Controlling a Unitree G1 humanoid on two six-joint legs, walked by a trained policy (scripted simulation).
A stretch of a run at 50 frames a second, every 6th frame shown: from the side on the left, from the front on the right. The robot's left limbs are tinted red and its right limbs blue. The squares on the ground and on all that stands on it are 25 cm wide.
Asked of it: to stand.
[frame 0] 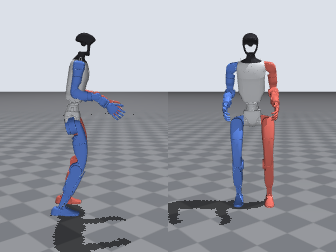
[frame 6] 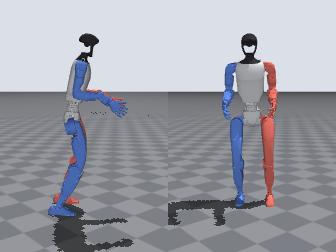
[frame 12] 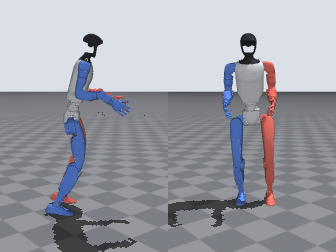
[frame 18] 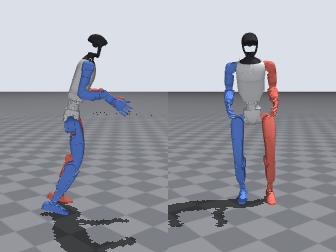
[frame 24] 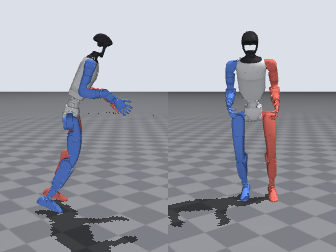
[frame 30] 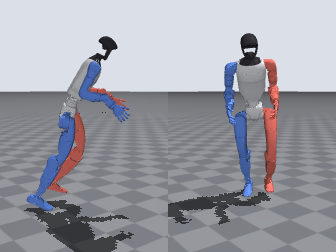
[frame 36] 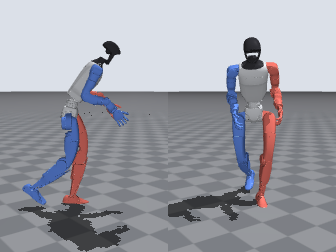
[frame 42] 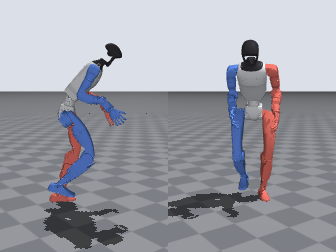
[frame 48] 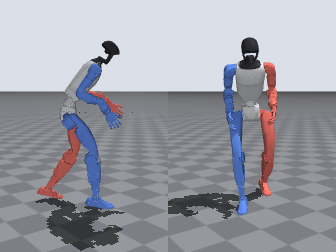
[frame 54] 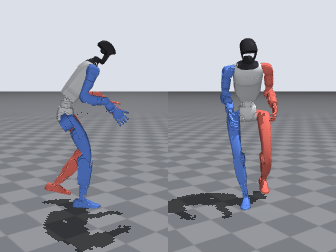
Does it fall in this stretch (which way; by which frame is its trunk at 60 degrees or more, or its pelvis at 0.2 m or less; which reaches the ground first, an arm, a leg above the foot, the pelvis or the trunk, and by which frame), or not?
no
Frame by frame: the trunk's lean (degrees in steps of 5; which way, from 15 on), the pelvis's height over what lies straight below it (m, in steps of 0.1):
0: 10, 0.8
6: 15 forward, 0.8
12: 15 forward, 0.8
18: 20 forward, 0.8
24: 25 forward, 0.8
30: 35 forward, 0.8
36: 40 forward, 0.8
42: 45 forward, 0.8
48: 40 forward, 0.8
54: 40 forward, 0.8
